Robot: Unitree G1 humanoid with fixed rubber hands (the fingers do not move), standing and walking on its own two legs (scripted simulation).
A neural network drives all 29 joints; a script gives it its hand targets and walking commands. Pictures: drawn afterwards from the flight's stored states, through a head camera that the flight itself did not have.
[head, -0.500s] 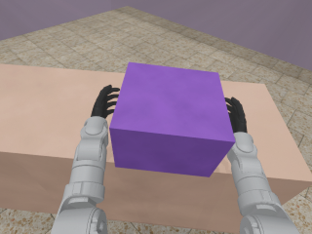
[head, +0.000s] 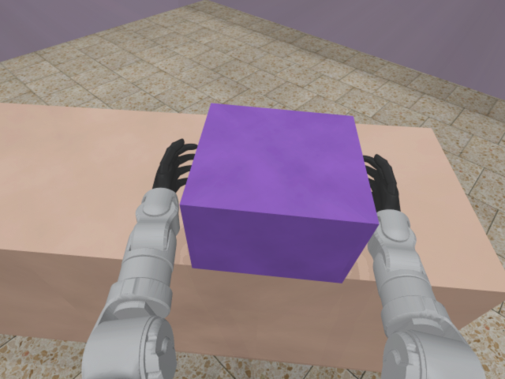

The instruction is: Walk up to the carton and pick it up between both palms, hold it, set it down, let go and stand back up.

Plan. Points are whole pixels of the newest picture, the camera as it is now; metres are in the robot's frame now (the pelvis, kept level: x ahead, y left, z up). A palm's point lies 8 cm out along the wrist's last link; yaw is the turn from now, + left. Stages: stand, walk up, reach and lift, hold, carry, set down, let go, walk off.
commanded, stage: set down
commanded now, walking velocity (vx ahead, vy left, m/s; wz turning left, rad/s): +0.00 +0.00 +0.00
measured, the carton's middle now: (274, 190) +0.43 -0.04 +0.06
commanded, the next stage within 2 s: none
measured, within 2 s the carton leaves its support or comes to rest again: rests again in 1.30 s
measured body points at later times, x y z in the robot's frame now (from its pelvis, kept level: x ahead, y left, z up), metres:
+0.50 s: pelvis +0.01 +0.01 +0.00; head +0.03 +0.01 +0.45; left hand +0.44 +0.13 +0.08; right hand +0.39 -0.23 +0.07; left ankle -0.05 +0.11 -0.75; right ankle +0.02 -0.12 -0.75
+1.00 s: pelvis +0.01 +0.01 +0.00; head +0.06 +0.01 +0.45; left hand +0.44 +0.12 +0.06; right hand +0.39 -0.23 +0.05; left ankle -0.05 +0.11 -0.75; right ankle +0.02 -0.12 -0.75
